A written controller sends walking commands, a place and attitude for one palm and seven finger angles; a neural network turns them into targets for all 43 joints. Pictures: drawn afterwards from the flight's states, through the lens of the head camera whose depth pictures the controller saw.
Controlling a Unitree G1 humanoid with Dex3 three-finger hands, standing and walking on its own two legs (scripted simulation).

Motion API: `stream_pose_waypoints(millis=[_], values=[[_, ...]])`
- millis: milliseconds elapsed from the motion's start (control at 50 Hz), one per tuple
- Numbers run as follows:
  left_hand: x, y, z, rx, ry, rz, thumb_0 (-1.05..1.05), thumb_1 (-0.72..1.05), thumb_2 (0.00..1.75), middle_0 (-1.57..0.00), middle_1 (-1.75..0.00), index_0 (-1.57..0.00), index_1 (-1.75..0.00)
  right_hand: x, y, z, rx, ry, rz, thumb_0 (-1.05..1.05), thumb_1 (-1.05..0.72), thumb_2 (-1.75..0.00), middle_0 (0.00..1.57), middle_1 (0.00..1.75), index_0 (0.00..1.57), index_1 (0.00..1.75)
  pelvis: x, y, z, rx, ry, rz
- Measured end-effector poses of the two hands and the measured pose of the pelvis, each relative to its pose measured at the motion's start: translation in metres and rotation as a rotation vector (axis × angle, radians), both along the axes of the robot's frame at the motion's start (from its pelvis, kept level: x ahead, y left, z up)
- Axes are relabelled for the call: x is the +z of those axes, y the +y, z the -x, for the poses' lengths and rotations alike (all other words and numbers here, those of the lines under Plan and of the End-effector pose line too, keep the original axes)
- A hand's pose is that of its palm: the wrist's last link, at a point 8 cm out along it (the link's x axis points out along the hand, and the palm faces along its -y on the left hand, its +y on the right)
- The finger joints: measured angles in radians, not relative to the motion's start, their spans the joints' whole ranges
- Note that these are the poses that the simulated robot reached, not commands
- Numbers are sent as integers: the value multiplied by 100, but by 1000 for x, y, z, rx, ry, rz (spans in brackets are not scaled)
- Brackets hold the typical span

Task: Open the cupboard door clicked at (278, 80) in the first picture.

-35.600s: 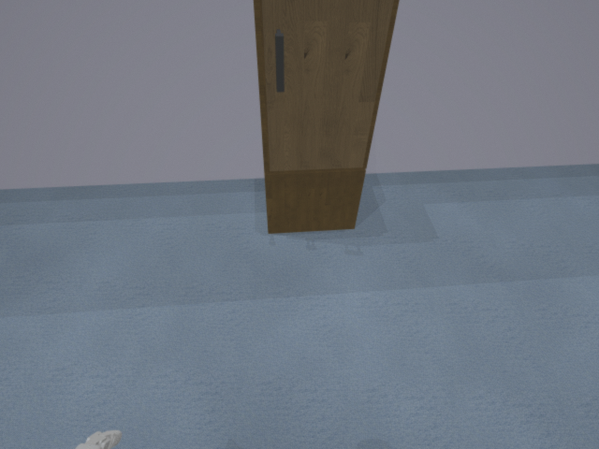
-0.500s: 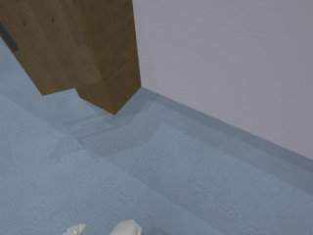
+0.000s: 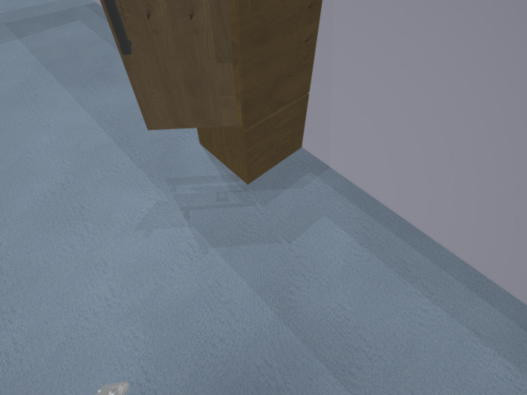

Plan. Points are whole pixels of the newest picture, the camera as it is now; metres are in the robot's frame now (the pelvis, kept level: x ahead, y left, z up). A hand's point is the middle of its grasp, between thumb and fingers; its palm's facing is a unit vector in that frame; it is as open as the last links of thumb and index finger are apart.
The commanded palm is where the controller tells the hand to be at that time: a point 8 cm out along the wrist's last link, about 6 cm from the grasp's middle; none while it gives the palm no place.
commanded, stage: turn to face it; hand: left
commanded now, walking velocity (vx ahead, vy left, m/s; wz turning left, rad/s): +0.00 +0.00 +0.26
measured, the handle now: (119, 23) +1.02 +0.49 +0.04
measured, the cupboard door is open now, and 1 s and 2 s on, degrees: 52 52 52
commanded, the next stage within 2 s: take the last steps up to it in 0.06 s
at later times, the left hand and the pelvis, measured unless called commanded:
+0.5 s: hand out of the picture -0.02 +0.22 -0.19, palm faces +0.23 -0.96 -0.18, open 7.4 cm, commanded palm none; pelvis +0.03 +0.03 +0.00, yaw +9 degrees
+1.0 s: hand (149, 322) +0.25 +0.24 -0.16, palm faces +0.22 -0.96 -0.18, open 7.4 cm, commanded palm none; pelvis +0.18 +0.05 +0.00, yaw +13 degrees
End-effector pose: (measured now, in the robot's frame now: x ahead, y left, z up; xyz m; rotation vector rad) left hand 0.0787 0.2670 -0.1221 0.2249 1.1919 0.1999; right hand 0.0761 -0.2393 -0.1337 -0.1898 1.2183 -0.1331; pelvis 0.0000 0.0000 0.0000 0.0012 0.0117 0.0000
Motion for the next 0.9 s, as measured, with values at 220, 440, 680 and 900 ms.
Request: stream_pose_waypoints(millis=[220,440,680,900], values=[[0,-43,45,82,38,48,0,91,90,-20,-30,-20,-30,2,-24,-12,38,53,-4,0,-90,-90,20,30,20,30,7,-18,-5,84,-14,-29],[-35,-17,117,257,183,147,0,90,90,-21,-30,-20,-30,15,25,-73,203,-34,58,0,-90,-90,20,30,20,30,-5,19,-22,165,-4,-7],[-6,38,9,209,43,90,0,91,90,-20,-30,-20,-29,11,70,-35,168,131,-1,0,-90,-90,20,30,20,30,12,49,-71,200,-12,5],[-6,26,-153,89,-148,62,0,91,90,-20,-30,-20,-29,-20,62,-20,44,362,-52,0,-90,-90,20,30,20,30,-12,43,-151,192,-31,-17]])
